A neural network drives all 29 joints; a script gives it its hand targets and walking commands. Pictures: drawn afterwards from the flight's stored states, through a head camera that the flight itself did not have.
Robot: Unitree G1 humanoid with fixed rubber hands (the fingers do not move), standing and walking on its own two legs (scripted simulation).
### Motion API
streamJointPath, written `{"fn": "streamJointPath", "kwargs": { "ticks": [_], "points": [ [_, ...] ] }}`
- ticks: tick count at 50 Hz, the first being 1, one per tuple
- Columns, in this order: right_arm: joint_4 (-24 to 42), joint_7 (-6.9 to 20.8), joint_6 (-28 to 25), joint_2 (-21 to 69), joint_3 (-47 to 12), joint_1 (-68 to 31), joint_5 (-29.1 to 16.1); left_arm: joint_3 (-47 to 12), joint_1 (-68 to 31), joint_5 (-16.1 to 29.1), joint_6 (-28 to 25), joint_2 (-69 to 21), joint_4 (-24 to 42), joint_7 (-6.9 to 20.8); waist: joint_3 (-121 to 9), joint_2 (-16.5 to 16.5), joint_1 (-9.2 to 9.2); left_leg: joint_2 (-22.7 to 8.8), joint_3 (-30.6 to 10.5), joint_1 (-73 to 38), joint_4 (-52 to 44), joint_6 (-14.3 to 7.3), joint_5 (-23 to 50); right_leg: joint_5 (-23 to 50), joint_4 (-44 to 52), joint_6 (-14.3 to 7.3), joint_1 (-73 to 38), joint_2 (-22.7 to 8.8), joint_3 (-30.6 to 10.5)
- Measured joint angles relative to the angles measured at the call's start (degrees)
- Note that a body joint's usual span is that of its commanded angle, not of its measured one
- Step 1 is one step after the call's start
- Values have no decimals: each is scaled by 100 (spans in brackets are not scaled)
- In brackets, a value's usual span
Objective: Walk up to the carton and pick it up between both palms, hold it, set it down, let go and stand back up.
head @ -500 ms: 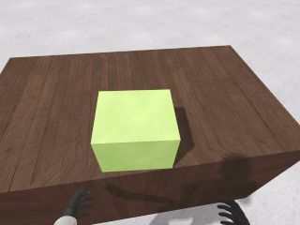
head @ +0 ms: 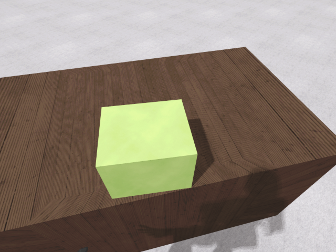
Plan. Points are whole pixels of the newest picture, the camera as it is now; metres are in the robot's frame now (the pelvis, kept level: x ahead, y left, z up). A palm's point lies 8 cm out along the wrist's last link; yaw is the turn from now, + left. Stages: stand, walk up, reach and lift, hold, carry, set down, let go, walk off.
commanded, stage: stand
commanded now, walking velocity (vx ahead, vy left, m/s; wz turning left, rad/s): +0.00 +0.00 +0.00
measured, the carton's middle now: (147, 148) +0.41 +0.09 -0.02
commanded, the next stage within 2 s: none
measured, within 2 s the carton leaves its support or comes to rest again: neither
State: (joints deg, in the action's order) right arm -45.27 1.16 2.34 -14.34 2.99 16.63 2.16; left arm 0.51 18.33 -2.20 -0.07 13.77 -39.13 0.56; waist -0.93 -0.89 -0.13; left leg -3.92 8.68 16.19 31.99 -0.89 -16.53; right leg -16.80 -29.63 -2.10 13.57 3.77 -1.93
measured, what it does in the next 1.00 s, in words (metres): stands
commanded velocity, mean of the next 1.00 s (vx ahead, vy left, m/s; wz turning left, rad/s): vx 0.00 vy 0.00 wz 0.00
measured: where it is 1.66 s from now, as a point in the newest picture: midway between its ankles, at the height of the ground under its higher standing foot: outside the picture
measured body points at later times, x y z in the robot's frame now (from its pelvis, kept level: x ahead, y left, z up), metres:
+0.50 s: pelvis -0.02 +0.02 +0.00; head -0.03 +0.02 +0.45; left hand +0.05 +0.24 -0.13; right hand -0.01 -0.24 -0.14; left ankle +0.01 +0.10 -0.73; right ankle -0.01 -0.10 -0.73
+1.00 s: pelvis -0.02 +0.02 +0.01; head -0.03 +0.01 +0.46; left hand +0.02 +0.24 -0.15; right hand -0.06 -0.22 -0.15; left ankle +0.01 +0.10 -0.73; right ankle -0.01 -0.10 -0.73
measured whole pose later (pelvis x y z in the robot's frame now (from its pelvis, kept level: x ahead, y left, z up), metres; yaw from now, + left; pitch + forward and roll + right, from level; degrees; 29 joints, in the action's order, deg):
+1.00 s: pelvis -0.02 +0.02 +0.01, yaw -4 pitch +0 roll +0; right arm -61.4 -1.5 1.6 -10.0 2.7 20.5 0.9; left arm 0.1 20.8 -1.4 -0.7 8.2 -55.5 -2.2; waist -2.1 0.1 1.2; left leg -2.5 13.8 12.8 25.4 -2.5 -12.7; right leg -13.6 -27.5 -0.4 13.7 2.8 -6.9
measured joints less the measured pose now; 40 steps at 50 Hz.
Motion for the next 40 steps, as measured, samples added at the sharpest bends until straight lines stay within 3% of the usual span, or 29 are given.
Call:
{"fn": "streamJointPath", "kwargs": {
  "ticks": [10, 40],
  "points": [
    [-356, -73, -41, 59, -50, 243, -33, -76, 11, 15, -20, -170, -234, -56, -140, 95, 109, 108, 253, -132, -298, -102, 168, 96, 3, 104, 75, -92, -240],
    [-1335, -231, -49, 306, -9, 329, -111, 0, 295, 59, -44, -442, -1340, -244, -117, 115, 108, 146, 505, -264, -617, -176, 388, 320, 156, 177, 102, -105, -488]
  ]
}}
